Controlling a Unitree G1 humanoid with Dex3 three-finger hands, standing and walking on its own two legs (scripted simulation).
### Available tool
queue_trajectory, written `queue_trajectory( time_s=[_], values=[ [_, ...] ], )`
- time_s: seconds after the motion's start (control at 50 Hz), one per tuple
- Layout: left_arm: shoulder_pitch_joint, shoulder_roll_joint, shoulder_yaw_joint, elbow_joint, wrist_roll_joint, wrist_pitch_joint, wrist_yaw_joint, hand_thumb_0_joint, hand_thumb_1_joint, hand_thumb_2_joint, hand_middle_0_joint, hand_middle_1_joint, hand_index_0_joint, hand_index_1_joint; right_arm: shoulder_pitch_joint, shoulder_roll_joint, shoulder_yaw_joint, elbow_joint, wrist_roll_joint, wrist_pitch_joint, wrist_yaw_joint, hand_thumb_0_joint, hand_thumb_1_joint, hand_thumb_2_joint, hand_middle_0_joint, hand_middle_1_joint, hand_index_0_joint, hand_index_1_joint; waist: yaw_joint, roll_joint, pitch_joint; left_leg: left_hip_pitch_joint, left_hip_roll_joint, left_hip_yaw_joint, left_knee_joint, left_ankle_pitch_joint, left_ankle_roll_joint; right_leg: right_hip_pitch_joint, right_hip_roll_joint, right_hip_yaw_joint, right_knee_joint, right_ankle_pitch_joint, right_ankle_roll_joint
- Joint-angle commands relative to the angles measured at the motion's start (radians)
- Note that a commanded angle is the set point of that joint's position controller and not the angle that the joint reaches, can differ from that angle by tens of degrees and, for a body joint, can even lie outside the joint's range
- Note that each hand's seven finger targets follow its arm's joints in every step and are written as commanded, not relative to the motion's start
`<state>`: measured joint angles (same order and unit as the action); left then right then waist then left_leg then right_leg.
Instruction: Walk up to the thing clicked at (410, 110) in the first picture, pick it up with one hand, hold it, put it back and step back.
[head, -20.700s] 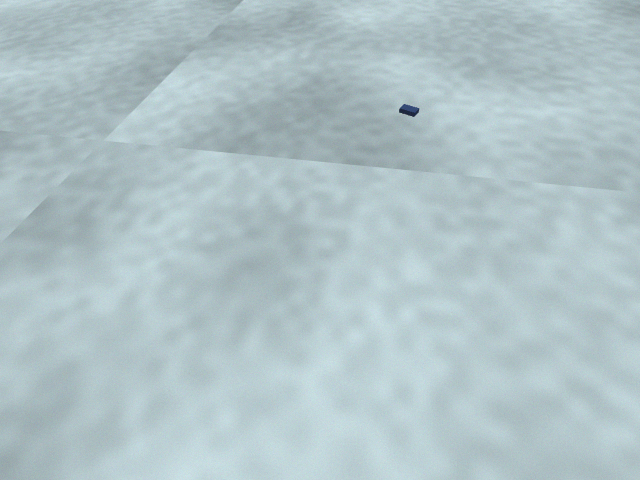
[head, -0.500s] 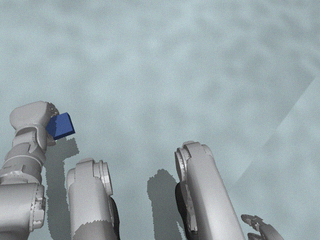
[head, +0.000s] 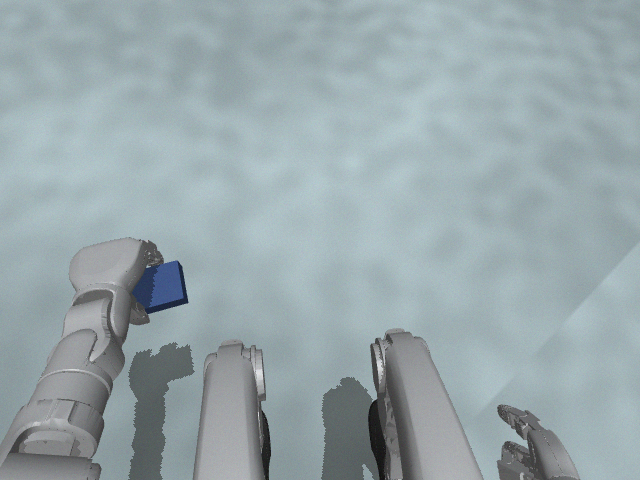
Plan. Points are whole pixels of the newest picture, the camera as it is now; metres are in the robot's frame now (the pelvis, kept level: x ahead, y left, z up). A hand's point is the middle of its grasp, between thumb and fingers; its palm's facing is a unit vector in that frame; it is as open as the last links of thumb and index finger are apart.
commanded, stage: lift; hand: left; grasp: from above
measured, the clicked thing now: (148, 290) +0.39 +0.26 -0.14
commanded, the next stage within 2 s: hold in 0.94 s
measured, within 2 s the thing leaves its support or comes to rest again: neither
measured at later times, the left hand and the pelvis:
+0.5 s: hand (68, 253) +0.36 +0.24 +0.09, palm faces -0.45 -0.14 -0.88, open 8.8 cm; pelvis +0.04 +0.00 +0.18, yaw +2 degrees
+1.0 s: hand (26, 182) +0.38 +0.23 +0.18, palm faces -0.45 -0.15 -0.88, open 8.8 cm; pelvis +0.07 +0.00 +0.25, yaw +2 degrees
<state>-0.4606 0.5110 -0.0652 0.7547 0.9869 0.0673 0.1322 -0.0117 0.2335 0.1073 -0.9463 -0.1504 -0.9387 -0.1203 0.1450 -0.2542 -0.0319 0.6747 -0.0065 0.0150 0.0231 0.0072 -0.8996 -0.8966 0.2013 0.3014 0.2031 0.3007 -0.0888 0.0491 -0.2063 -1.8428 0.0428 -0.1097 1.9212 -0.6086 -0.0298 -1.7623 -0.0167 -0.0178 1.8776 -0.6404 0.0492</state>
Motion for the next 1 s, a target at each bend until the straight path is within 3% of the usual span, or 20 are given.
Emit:
queue_trajectory(
  time_s=[0.0,0.04,0.06,0.08,0.12,0.18,0.3,0.36,0.38,0.4,0.48,0.52,0.56,0.6,0.68,0.72,0.76,0.84,0.88,0.98],
  values=[
    [-0.279,0.227,0.070,-0.277,-0.018,0.021,0.034,0.000,0.886,0.411,-1.279,-0.226,-1.266,-0.242,0.067,-0.183,-0.068,-0.081,0.016,-0.016,-0.033,0.000,-0.893,-0.898,0.200,0.300,0.200,0.300,-0.004,0.138,-0.520,0.613,-0.026,0.052,-0.411,-0.003,0.036,0.327,0.049,-0.061,-0.348,0.076,-0.073],
    [-0.274,0.193,0.041,-0.322,-0.031,0.033,0.023,0.000,0.881,0.450,-1.288,-0.237,-1.267,-0.261,0.063,-0.172,-0.063,-0.085,0.019,-0.017,-0.041,0.000,-0.894,-0.898,0.200,0.300,0.200,0.300,-0.006,0.141,-0.536,0.672,-0.028,0.067,-0.444,0.040,0.037,0.395,0.049,-0.052,-0.401,0.112,-0.071],
    [-0.249,0.195,0.041,-0.333,-0.032,0.041,0.021,0.000,0.877,0.460,-1.282,-0.258,-1.261,-0.282,0.065,-0.168,-0.062,-0.087,0.023,-0.017,-0.047,0.000,-0.896,-0.899,0.200,0.300,0.200,0.300,-0.006,0.132,-0.522,0.689,-0.031,0.076,-0.464,0.051,0.037,0.430,0.049,-0.046,-0.433,0.116,-0.070],
    [-0.210,0.223,0.072,-0.335,-0.032,0.048,0.025,0.000,0.877,0.466,-1.284,-0.262,-1.262,-0.287,0.067,-0.168,-0.059,-0.085,0.025,-0.017,-0.052,0.000,-0.896,-0.899,0.200,0.300,0.200,0.300,0.006,0.111,-0.510,0.698,-0.032,0.081,-0.482,0.060,0.040,0.470,0.047,-0.041,-0.460,0.122,-0.067],
    [-0.190,0.195,0.052,-0.360,-0.036,0.060,0.022,0.000,0.872,0.463,-1.304,-0.234,-1.271,-0.270,0.061,-0.158,-0.053,-0.088,0.029,-0.018,-0.060,0.000,-0.898,-0.900,0.200,0.300,0.200,0.300,0.005,0.093,-0.490,0.746,-0.033,0.085,-0.533,0.065,0.041,0.532,0.048,-0.033,-0.511,0.129,-0.067],
    [-0.190,0.185,0.037,-0.346,-0.036,0.081,0.023,0.000,0.896,0.456,-1.307,-0.242,-1.281,-0.272,0.056,-0.147,-0.043,-0.081,0.035,-0.019,-0.073,0.000,-0.897,-0.900,0.200,0.300,0.200,0.300,-0.009,0.068,-0.412,0.793,-0.029,0.084,-0.606,0.062,0.041,0.603,0.049,-0.024,-0.591,0.122,-0.065],
    [-0.167,0.129,-0.006,-0.278,-0.036,0.099,0.009,0.000,0.838,0.446,-1.259,-0.254,-1.232,-0.284,0.056,-0.139,-0.040,-0.065,0.042,-0.039,-0.086,0.000,-0.898,-0.902,0.200,0.300,0.200,0.300,0.004,0.053,-0.298,0.918,-0.025,0.073,-0.764,0.056,0.032,0.720,0.049,-0.010,-0.727,0.116,-0.068],
    [-0.121,0.083,-0.037,-0.251,-0.042,0.102,0.001,0.000,0.809,0.439,-1.243,-0.252,-1.216,-0.283,0.068,-0.132,-0.039,-0.057,0.046,-0.057,-0.088,0.000,-0.900,-0.902,0.200,0.300,0.200,0.300,0.005,0.036,-0.296,0.981,-0.030,0.087,-0.801,0.145,0.031,0.817,0.050,0.002,-0.789,0.189,-0.067],
    [-0.130,0.112,-0.013,-0.266,-0.048,0.102,0.002,0.000,0.806,0.451,-1.244,-0.256,-1.213,-0.291,0.074,-0.136,-0.043,-0.055,0.046,-0.061,-0.091,0.000,-0.900,-0.903,0.200,0.300,0.200,0.300,0.021,0.044,-0.312,1.010,-0.030,0.092,-0.818,0.169,0.032,0.858,0.049,0.003,-0.809,0.211,-0.066],
    [-0.123,0.078,-0.044,-0.262,-0.048,0.101,0.003,0.000,0.786,0.454,-1.237,-0.250,-1.202,-0.288,0.073,-0.129,-0.040,-0.057,0.047,-0.066,-0.093,0.000,-0.901,-0.902,0.200,0.300,0.200,0.300,0.010,0.035,-0.295,1.027,-0.032,0.093,-0.837,0.187,0.031,0.875,0.051,0.004,-0.831,0.228,-0.066],
    [-0.144,0.102,-0.018,-0.242,-0.040,0.092,0.026,0.000,0.774,0.421,-1.225,-0.232,-1.194,-0.267,0.088,-0.132,-0.039,-0.040,0.044,-0.085,-0.096,0.000,-0.900,-0.903,0.200,0.300,0.200,0.300,0.014,0.027,-0.259,1.099,-0.032,0.097,-0.915,0.214,0.031,0.949,0.052,0.004,-0.904,0.257,-0.061],
    [-0.146,0.080,-0.037,-0.232,-0.032,0.087,0.035,0.000,0.809,0.386,-1.233,-0.245,-1.217,-0.265,0.098,-0.126,-0.037,-0.034,0.043,-0.092,-0.096,0.000,-0.900,-0.903,0.200,0.300,0.200,0.300,0.013,0.017,-0.252,1.138,-0.036,0.101,-0.945,0.261,0.031,0.992,0.051,0.007,-0.936,0.301,-0.060],
    [-0.158,0.099,-0.019,-0.244,-0.025,0.086,0.048,0.000,0.825,0.419,-1.252,-0.250,-1.230,-0.276,0.109,-0.129,-0.043,-0.022,0.042,-0.097,-0.095,0.000,-0.899,-0.902,0.200,0.300,0.200,0.300,0.027,0.037,-0.252,1.184,-0.038,0.104,-0.976,0.299,0.029,1.035,0.049,0.015,-0.966,0.337,-0.059],
    [-0.183,0.076,-0.038,-0.245,-0.028,0.091,0.054,0.000,0.832,0.433,-1.252,-0.265,-1.232,-0.289,0.111,-0.127,-0.041,-0.014,0.041,-0.101,-0.093,0.000,-0.898,-0.901,0.200,0.300,0.200,0.300,0.022,0.032,-0.254,1.237,-0.036,0.104,-1.005,0.343,0.027,1.075,0.049,0.013,-0.993,0.385,-0.054],
    [-0.182,0.092,-0.014,-0.198,-0.023,0.097,0.064,0.000,0.813,0.460,-1.248,-0.265,-1.221,-0.296,0.118,-0.134,-0.044,-0.003,0.037,-0.104,-0.088,0.000,-0.897,-0.900,0.200,0.300,0.200,0.300,0.030,0.037,-0.237,1.303,-0.036,0.104,-1.067,0.379,0.023,1.126,0.046,0.010,-1.048,0.412,-0.053],
    [-0.169,0.055,-0.044,-0.171,-0.025,0.106,0.058,0.000,0.830,0.469,-1.267,-0.255,-1.236,-0.290,0.118,-0.131,-0.042,-0.004,0.038,-0.103,-0.084,0.000,-0.896,-0.900,0.200,0.300,0.200,0.300,0.021,0.006,-0.220,1.329,-0.038,0.106,-1.088,0.412,0.025,1.161,0.043,0.013,-1.078,0.448,-0.048],
    [-0.150,0.071,-0.029,-0.161,-0.033,0.113,0.052,0.000,0.826,0.493,-1.271,-0.257,-1.234,-0.297,0.114,-0.136,-0.046,-0.006,0.040,-0.103,-0.081,0.000,-0.896,-0.900,0.200,0.300,0.200,0.300,0.034,0.002,-0.220,1.361,-0.041,0.111,-1.112,0.442,0.025,1.207,0.040,0.015,-1.105,0.479,-0.044],
    [-0.138,0.020,-0.067,-0.127,-0.046,0.110,0.029,0.000,0.825,0.505,-1.262,-0.282,-1.231,-0.317,0.116,-0.132,-0.045,-0.013,0.040,-0.106,-0.076,0.000,-0.896,-0.899,0.200,0.300,0.200,0.300,0.023,-0.030,-0.173,1.381,-0.045,0.116,-1.158,0.445,0.030,1.249,0.039,0.019,-1.165,0.488,-0.038],
    [-0.140,0.047,-0.049,-0.128,-0.043,0.102,0.021,0.000,0.821,0.508,-1.264,-0.279,-1.232,-0.315,0.114,-0.135,-0.047,-0.015,0.040,-0.107,-0.074,0.000,-0.896,-0.899,0.200,0.300,0.200,0.300,0.031,-0.029,-0.173,1.395,-0.047,0.121,-1.178,0.459,0.030,1.276,0.038,0.021,-1.181,0.499,-0.037],
    [-0.156,0.042,-0.053,-0.164,-0.021,0.077,0.018,0.000,0.819,0.531,-1.266,-0.291,-1.235,-0.326,0.103,-0.135,-0.049,-0.026,0.039,-0.103,-0.068,0.000,-0.896,-0.899,0.200,0.300,0.200,0.300,0.039,0.002,-0.157,1.459,-0.047,0.129,-1.228,0.481,0.023,1.306,0.041,0.015,-1.215,0.506,-0.043]
  ],
)
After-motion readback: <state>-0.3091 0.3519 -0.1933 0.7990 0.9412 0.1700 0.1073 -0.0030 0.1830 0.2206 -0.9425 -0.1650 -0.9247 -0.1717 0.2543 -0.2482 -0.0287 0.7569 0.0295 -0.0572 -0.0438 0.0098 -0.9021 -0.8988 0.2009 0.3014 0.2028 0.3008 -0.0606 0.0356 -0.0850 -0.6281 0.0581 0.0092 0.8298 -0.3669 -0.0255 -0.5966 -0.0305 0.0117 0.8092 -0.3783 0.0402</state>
